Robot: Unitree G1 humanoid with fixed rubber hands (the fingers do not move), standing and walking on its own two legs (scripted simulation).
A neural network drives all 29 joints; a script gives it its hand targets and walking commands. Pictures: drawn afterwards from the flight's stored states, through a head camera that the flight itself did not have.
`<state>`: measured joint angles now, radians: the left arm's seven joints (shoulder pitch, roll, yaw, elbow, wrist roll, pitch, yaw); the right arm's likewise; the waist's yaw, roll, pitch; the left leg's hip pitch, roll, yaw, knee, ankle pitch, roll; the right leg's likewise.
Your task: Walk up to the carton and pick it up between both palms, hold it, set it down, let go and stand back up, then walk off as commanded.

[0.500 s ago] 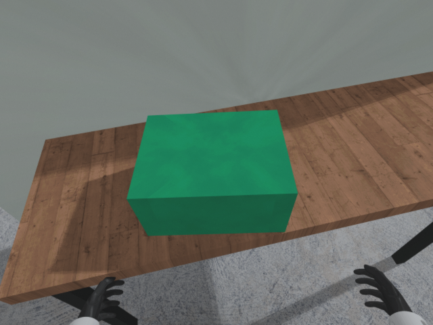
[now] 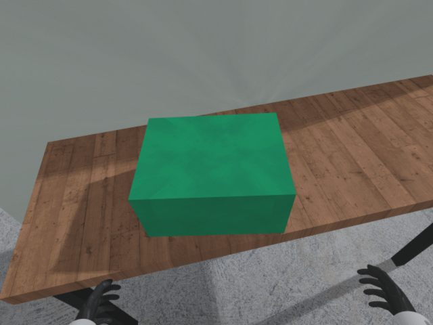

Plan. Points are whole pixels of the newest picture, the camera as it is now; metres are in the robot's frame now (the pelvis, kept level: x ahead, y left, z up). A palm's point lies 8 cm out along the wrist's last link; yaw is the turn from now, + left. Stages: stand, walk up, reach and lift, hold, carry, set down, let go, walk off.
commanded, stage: stand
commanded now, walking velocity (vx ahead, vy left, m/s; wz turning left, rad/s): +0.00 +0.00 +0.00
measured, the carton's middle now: (213, 173) +0.42 +0.04 +0.02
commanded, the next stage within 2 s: walk up in 0.64 s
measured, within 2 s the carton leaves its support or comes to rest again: neither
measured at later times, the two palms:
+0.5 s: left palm out of the picture +0.13 +0.29 -0.08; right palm (405, 322) +0.14 -0.29 -0.06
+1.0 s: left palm out of the picture +0.12 +0.30 -0.09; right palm out of the picture +0.12 -0.29 -0.08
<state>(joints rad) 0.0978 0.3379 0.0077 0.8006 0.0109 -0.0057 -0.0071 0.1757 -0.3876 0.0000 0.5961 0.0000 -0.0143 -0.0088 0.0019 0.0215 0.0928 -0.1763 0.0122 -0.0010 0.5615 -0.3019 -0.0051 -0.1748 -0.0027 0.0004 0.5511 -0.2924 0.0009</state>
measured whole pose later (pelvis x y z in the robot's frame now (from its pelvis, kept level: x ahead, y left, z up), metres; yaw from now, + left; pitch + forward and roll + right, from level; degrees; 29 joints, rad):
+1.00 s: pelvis +0.00 +0.01 +0.01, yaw +0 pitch -3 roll +0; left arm 0.16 0.35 0.01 0.85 0.01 -0.02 -0.01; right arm 0.25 -0.39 0.00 0.68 0.00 -0.01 0.00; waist 0.01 0.02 0.06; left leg -0.18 0.01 0.00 0.51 -0.28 0.00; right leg -0.17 -0.01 0.00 0.48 -0.26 0.00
